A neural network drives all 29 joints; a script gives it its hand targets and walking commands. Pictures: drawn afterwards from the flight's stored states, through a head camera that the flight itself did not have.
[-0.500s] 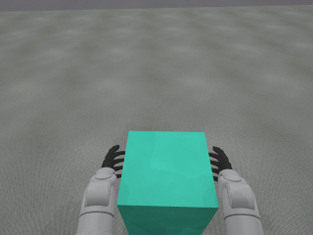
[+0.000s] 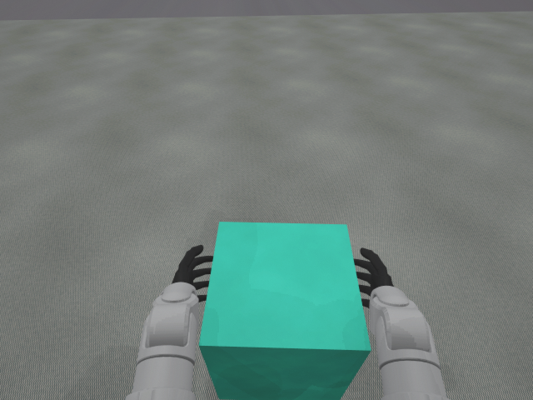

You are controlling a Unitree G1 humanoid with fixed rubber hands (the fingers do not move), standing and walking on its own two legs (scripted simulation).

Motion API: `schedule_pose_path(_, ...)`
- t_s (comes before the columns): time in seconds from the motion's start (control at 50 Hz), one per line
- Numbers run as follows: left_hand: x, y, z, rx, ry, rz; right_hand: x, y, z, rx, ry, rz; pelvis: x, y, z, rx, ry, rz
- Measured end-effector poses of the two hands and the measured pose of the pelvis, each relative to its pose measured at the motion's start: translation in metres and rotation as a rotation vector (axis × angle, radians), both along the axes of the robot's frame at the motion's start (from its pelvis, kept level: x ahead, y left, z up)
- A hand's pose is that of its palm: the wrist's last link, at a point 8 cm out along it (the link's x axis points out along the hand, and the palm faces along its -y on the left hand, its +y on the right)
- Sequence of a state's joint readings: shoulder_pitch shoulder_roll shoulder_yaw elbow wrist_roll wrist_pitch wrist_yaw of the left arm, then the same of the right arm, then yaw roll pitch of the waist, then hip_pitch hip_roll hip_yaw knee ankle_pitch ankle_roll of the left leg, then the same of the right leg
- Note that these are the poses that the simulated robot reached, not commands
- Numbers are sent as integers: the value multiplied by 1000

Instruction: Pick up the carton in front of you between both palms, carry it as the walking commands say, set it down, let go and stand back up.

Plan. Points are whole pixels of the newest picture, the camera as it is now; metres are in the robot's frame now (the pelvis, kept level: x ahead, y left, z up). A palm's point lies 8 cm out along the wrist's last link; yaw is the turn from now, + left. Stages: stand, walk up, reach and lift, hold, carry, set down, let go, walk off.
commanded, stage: hold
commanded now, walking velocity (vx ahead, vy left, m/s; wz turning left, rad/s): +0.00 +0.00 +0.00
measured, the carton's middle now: (280, 315) +0.30 +0.00 -0.03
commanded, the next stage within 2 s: set down in 0.02 s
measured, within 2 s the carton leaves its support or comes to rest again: neither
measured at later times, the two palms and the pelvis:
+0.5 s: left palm (207, 295) +0.34 +0.14 -0.05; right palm (370, 305) +0.33 -0.16 -0.05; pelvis -0.02 +0.00 -0.03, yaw -2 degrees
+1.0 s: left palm (221, 321) +0.39 +0.13 -0.23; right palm (351, 330) +0.37 -0.17 -0.23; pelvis -0.03 +0.00 -0.16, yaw -1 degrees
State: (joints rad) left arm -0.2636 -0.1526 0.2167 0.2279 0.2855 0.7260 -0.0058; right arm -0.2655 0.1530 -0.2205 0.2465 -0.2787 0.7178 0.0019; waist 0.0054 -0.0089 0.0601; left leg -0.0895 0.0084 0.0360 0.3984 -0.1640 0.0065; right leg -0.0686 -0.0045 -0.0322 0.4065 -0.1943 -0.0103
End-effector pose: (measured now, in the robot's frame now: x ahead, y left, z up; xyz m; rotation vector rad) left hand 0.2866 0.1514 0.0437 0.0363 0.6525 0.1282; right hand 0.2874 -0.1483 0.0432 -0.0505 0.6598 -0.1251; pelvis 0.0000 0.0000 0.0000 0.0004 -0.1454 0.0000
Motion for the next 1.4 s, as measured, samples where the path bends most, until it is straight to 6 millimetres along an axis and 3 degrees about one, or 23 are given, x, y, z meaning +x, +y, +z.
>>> schedule_pose_path(0.2, 12, -4, 1, -47, -5, 13, 7, -4, 0, 44, -6, -47, -8, 2, -6, 1, -19, -20)
schedule_pose_path(0.34, 39, -10, -19, -47, 21, -2, 28, -10, -20, 42, 20, -63, -12, 3, -15, 1, 28, -25)
schedule_pose_path(0.42, 50, -14, -51, -28, 52, -20, 37, -13, -52, 27, 51, -59, -13, 3, -21, 3, 124, -27)
schedule_pose_path(0.52, 56, -15, -108, -8, 61, -34, 42, -15, -110, 8, 60, -46, -18, 3, -34, 6, 289, -29)
schedule_pose_path(0.68, 66, -17, -196, -25, 16, -20, 54, -16, -196, 28, 15, -65, -23, 0, -75, 8, 572, -21)
schedule_pose_path(1.0, 99, -20, -274, -56, 10, -7, 85, -20, -273, 60, 7, -96, -27, 0, -157, 6, 801, -22)
schedule_pose_path(1.4, 126, -25, -412, -51, 15, -24, 109, -25, -409, 46, 12, -101, -56, 6, -264, 2, 920, -24)
